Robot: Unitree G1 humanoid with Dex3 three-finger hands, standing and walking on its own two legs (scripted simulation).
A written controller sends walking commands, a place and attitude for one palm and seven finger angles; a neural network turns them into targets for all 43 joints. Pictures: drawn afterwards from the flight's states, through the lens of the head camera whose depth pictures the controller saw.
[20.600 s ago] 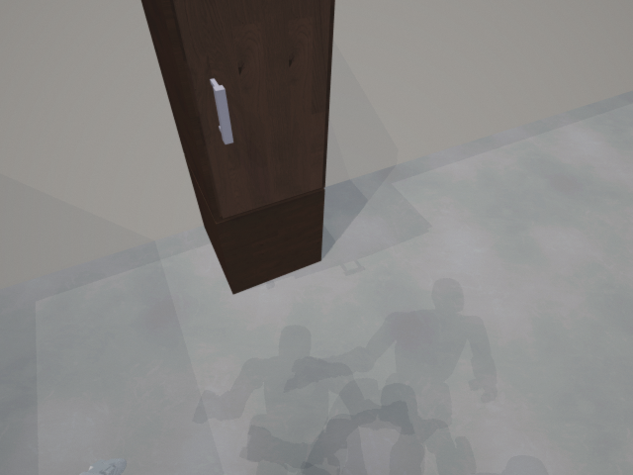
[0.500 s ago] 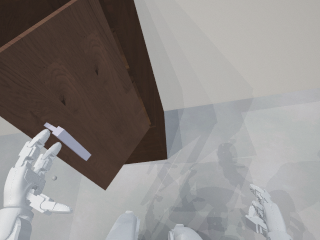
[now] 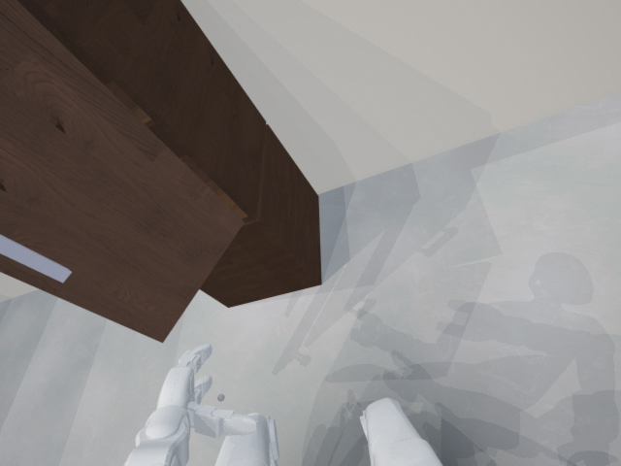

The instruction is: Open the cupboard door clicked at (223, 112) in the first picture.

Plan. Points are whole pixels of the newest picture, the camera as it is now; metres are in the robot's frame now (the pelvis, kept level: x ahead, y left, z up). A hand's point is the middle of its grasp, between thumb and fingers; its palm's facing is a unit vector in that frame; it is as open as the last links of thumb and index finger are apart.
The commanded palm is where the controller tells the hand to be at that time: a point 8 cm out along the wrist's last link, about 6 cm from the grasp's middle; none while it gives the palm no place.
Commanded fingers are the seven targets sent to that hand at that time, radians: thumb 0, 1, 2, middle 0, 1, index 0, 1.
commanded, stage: relax the arm and regain balance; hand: left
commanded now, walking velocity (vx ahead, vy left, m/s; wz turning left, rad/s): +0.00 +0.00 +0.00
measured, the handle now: (20, 252) +0.45 +0.38 +0.19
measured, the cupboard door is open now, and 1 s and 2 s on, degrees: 56 56 56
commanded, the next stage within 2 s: none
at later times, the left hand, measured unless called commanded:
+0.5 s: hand out of the picture +0.06 -0.25 +0.03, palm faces +0.06 -0.95 -0.29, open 16.5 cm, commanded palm none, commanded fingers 0.00 -0.50 0.30 -0.15 -0.30 -0.15 -0.30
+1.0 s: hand out of the picture +0.01 -0.54 +0.04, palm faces -0.16 -0.95 -0.26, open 16.5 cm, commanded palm none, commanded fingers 0.00 -0.50 0.30 -0.15 -0.30 -0.15 -0.30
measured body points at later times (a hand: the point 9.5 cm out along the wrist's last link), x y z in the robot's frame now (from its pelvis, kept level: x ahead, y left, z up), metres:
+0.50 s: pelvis -0.08 -0.40 +0.15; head -0.08 -0.48 +0.59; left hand +0.06 -0.20 +0.05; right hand -0.04 -0.69 -0.01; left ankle -0.07 -0.34 -0.52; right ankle -0.10 -0.42 -0.50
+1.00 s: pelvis -0.14 -0.69 +0.17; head -0.14 -0.73 +0.62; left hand +0.02 -0.49 +0.06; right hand -0.17 -0.92 +0.01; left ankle -0.13 -0.51 -0.55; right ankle -0.10 -0.76 -0.56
